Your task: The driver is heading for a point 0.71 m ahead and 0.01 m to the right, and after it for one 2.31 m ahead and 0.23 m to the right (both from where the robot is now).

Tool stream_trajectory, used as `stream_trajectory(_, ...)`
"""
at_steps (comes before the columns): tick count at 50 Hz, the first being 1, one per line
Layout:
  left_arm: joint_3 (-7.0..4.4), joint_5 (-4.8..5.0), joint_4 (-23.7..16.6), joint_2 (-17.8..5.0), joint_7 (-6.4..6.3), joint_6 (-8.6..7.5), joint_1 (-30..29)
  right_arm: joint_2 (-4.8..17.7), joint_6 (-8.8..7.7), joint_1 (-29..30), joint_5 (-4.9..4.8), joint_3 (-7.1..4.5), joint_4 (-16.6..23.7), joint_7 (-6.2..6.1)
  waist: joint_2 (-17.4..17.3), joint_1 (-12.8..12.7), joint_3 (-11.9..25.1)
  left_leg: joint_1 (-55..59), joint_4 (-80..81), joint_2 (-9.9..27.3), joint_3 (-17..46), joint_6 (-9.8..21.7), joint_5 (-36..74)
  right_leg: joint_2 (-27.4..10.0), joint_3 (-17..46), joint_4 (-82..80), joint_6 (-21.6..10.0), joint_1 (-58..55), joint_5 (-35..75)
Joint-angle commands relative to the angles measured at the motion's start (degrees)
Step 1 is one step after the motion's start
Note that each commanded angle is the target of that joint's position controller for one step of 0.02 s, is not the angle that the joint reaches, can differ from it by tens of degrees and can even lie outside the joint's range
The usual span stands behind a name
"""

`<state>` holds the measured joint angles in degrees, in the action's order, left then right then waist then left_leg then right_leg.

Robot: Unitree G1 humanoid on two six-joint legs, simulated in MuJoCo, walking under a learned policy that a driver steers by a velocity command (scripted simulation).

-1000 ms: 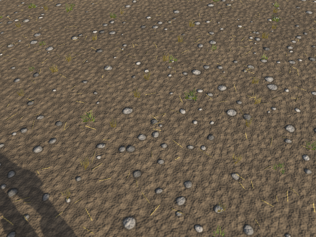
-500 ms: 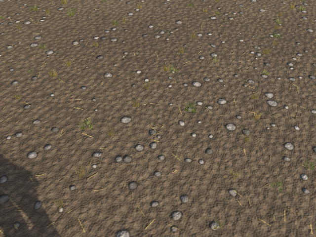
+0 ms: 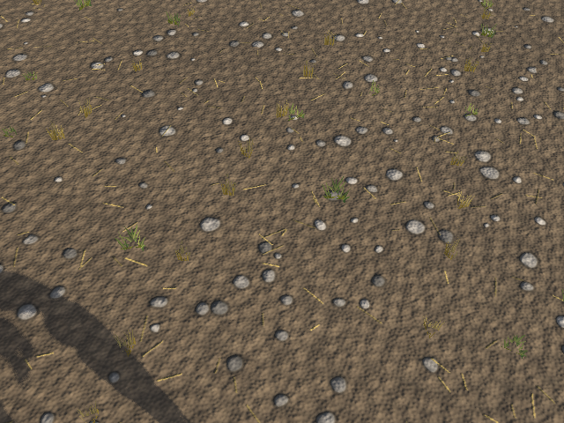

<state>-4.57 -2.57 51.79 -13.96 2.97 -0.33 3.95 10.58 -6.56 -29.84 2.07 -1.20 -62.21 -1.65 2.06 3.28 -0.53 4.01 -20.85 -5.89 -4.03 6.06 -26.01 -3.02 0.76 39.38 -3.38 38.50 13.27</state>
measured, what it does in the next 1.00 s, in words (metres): goes down: right foot 0.19 m lower, then left foot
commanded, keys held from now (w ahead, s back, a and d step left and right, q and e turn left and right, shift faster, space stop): w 1.00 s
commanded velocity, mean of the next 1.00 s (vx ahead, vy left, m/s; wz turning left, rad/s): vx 0.49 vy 0.00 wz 0.00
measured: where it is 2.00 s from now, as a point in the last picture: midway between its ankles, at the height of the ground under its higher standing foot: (275, 228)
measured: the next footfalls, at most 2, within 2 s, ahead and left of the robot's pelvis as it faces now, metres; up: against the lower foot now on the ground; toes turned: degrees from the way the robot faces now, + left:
right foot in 0.24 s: +0.37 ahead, -0.10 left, -0.19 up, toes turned -3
left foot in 0.64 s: +0.62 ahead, +0.10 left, -0.19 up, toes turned +4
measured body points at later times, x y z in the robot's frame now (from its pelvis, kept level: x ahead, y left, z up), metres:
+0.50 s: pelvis +0.37 -0.02 -0.18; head +0.42 -0.01 +0.27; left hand +0.30 +0.22 -0.32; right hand +0.52 -0.26 -0.30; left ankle +0.51 +0.11 -0.86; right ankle +0.33 -0.09 -0.91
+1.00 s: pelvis +0.65 +0.02 -0.17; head +0.67 +0.02 +0.28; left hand +0.78 +0.26 -0.30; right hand +0.58 -0.22 -0.31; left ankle +0.58 +0.10 -0.91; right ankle +0.79 -0.13 -0.86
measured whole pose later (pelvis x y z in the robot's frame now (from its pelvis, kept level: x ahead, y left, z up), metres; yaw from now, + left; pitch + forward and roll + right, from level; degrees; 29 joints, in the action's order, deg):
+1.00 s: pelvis +0.65 +0.02 -0.17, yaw +0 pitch +0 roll +1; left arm -2.9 -1.7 53.8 -12.3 1.7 -1.6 6.1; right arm 10.3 -5.6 -25.6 0.7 -2.4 -61.4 -0.1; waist 1.9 2.4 -2.1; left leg -0.2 -12.9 -3.6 -4.5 4.0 -13.2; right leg -5.4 -1.5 43.4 -1.2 34.3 -5.2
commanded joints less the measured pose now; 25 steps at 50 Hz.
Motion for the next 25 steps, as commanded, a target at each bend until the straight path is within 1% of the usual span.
stream_trajectory(1,0.14,-0.03,-5.83,-2.12,0.74,-1.29,-9.54,6.20,0.20,-5.45,0.38,-0.64,0.37,-0.84,-4.44,1.51,-8.89,-5.05,-2.90,14.43,9.56,5.09,23.24,-0.02,-2.59,-2.77,-1.32,7.66,8.33)
stream_trajectory(2,0.32,-0.23,-6.47,-2.23,0.99,-1.57,-10.59,6.06,0.33,-7.00,0.70,-0.56,0.18,-1.12,-4.01,2.57,-9.40,-4.69,-4.94,14.32,9.92,4.99,22.98,-0.04,-2.89,-3.06,-1.56,7.96,9.75)
stream_trajectory(3,0.49,-0.15,-7.13,-1.94,1.11,-1.94,-11.98,6.06,0.34,-8.09,0.97,-0.46,0.05,-1.29,-3.67,3.21,-9.63,-3.88,-6.55,14.16,10.13,4.87,23.25,0.11,-3.29,-3.77,-1.82,8.34,10.38)
stream_trajectory(4,0.78,0.08,-7.54,-1.63,0.96,-2.22,-13.12,5.64,0.29,-7.58,1.11,-0.27,0.20,-1.15,-3.12,3.63,-9.82,-5.19,-8.73,13.26,9.42,4.39,22.88,0.22,-4.10,-5.37,-2.12,6.02,12.25)
stream_trajectory(5,0.86,0.52,-8.18,-1.62,0.91,-2.75,-13.91,5.78,0.40,-8.10,1.60,-0.13,0.44,-1.11,-2.48,4.12,-10.19,-5.14,-9.87,13.31,9.97,4.37,23.60,0.27,-4.51,-6.61,-2.32,4.71,12.88)
stream_trajectory(6,1.05,0.97,-8.40,-1.54,0.69,-3.20,-14.52,6.19,0.35,-7.75,1.73,-0.22,0.48,-1.07,-2.28,4.55,-11.10,-5.29,-11.54,12.50,9.59,3.85,24.79,0.34,-5.08,-9.32,-2.20,2.88,12.48)
stream_trajectory(7,1.49,1.12,-8.26,-0.89,0.33,-3.80,-14.36,6.28,0.66,-8.01,1.65,-0.15,0.40,-1.16,-0.86,4.76,-11.62,-4.86,-14.26,11.51,8.78,3.15,27.61,0.33,-5.57,-14.41,-1.70,-0.37,12.43)
stream_trajectory(8,1.68,0.88,-6.89,-0.48,0.05,-4.26,-11.16,6.08,1.02,-7.45,1.45,0.01,0.21,-1.06,-0.35,4.00,-9.62,-5.82,-19.01,9.74,7.19,2.24,30.56,1.32,-6.60,-17.78,-1.60,-7.79,13.91)
stream_trajectory(9,1.53,0.69,-4.43,-0.73,-0.51,-4.31,-4.72,6.48,1.32,-7.56,1.31,0.04,-0.16,-1.08,-0.84,2.02,-6.03,-5.58,-26.95,8.93,7.24,2.08,35.06,1.83,-6.18,-19.47,-1.72,-16.07,15.90)
stream_trajectory(10,0.79,0.31,-1.18,-2.95,-1.25,-4.05,5.12,6.92,1.39,-6.93,1.51,-0.13,-0.43,-1.18,-1.56,-2.09,-2.16,-5.55,-38.01,8.59,8.12,2.72,39.41,1.62,-5.45,-20.90,-2.12,-24.50,17.20)
stream_trajectory(11,-0.35,0.19,2.70,-4.83,-1.73,-3.73,17.00,8.18,1.48,-4.33,0.31,-0.70,-0.16,-0.97,-1.00,-8.76,3.21,-6.49,-51.86,7.84,6.84,2.25,43.65,0.25,-5.21,-25.97,-2.42,-35.81,22.44)
stream_trajectory(12,-1.38,-1.50,6.27,-7.96,-1.75,-3.79,25.04,7.64,2.08,-1.04,-1.09,-1.22,0.03,-0.67,4.01,-13.39,3.14,-21.86,-76.34,1.29,2.48,0.39,11.44,-4.58,-1.59,-28.33,-6.09,-51.29,27.95)
stream_trajectory(13,-2.29,-1.61,7.07,-13.32,-1.68,-4.35,29.47,5.04,2.11,-6.74,-4.23,-1.11,2.08,-1.38,12.18,-8.63,13.25,-45.31,-94.78,-1.41,4.52,-1.65,-25.17,-17.19,5.81,1.52,-9.20,-78.05,64.40)
stream_trajectory(14,-1.86,-0.27,6.31,-11.65,-1.38,-4.72,30.97,7.20,1.15,-6.54,-6.86,-0.77,3.42,-2.18,7.07,-11.73,22.94,-57.61,-93.70,0.42,11.50,-1.75,-18.64,-24.84,17.18,3.92,-15.29,-89.13,65.41)
stream_trajectory(15,-1.48,-0.15,5.51,-8.48,-1.60,-4.43,28.92,7.82,1.17,-0.35,-5.11,-0.51,5.03,-2.25,0.19,-12.88,21.38,-62.03,-89.66,4.21,9.59,-1.22,-13.54,-23.55,18.59,-3.90,-16.11,-83.67,44.82)
stream_trajectory(16,-1.59,-0.76,4.37,-8.88,-2.69,-4.52,23.29,6.59,1.81,0.77,-2.93,-0.01,5.37,-1.37,-0.26,-9.59,19.04,-63.58,-85.67,6.83,7.67,-1.38,-9.34,-23.45,20.87,-10.19,-19.11,-73.48,12.33)
stream_trajectory(17,-0.50,-0.23,3.94,-5.95,-3.61,-5.53,19.80,7.95,1.89,5.62,0.28,-0.76,6.27,-0.54,-5.62,-7.62,14.01,-59.36,-75.30,8.67,8.95,-1.63,0.37,-21.46,21.92,-17.17,-17.06,-58.67,-4.41)
stream_trajectory(18,0.19,0.59,4.42,-4.11,-3.77,-6.21,18.66,7.90,2.51,6.13,2.39,-1.28,6.27,0.49,-4.18,-5.38,9.43,-53.05,-70.84,9.64,8.98,-2.30,1.53,-21.73,22.70,-19.30,-17.29,-44.94,-5.26)
stream_trajectory(19,0.97,1.38,4.75,-3.61,-3.74,-6.60,14.18,5.30,3.66,10.47,1.81,-1.08,8.28,1.49,-6.67,-0.61,0.49,-45.21,-53.62,12.69,8.85,-4.43,4.52,-17.91,16.83,-25.70,-14.66,-26.94,-4.64)
stream_trajectory(20,0.94,1.27,4.94,-4.07,-3.41,-7.03,13.11,3.11,4.29,12.87,1.52,-0.42,9.47,2.42,-3.36,-0.01,-2.98,-37.13,-44.00,12.44,6.56,-5.37,9.37,-13.49,11.45,-28.35,-13.51,-16.61,-0.77)
stream_trajectory(21,1.09,1.39,5.52,-3.79,-2.99,-7.40,12.48,1.19,4.12,13.91,1.04,0.14,10.12,2.92,0.31,0.85,-3.32,-31.06,-36.57,12.30,5.33,-5.27,15.43,-10.03,6.70,-28.66,-11.82,-12.01,4.49)
stream_trajectory(22,1.10,1.77,5.10,-3.60,-2.63,-7.51,10.84,0.32,3.57,12.69,0.32,0.50,10.05,3.20,2.57,2.08,-1.59,-24.17,-29.33,11.70,4.56,-4.51,22.33,-7.14,2.45,-27.34,-9.97,-9.63,7.80)
stream_trajectory(23,1.07,2.04,4.65,-3.72,-2.12,-7.63,10.56,0.67,3.32,11.84,-0.44,0.56,9.24,3.34,4.01,1.89,0.48,-19.53,-26.24,10.46,3.49,-3.95,26.50,-5.78,0.95,-26.79,-9.18,-9.89,7.66)
stream_trajectory(24,0.94,2.58,4.61,-4.10,-1.79,-7.50,11.18,1.90,3.22,13.19,-0.81,0.35,9.13,3.18,3.94,1.20,1.02,-19.67,-23.86,9.81,2.92,-3.53,28.70,-5.59,0.80,-26.75,-8.62,-13.48,6.77)
stream_trajectory(25,0.79,2.97,4.86,-4.60,-1.56,-7.09,12.43,3.14,3.07,16.24,-0.86,0.25,9.81,3.03,2.66,0.02,0.80,-21.53,-21.36,9.84,2.69,-3.03,29.21,-6.19,1.60,-27.09,-8.18,-17.90,4.49)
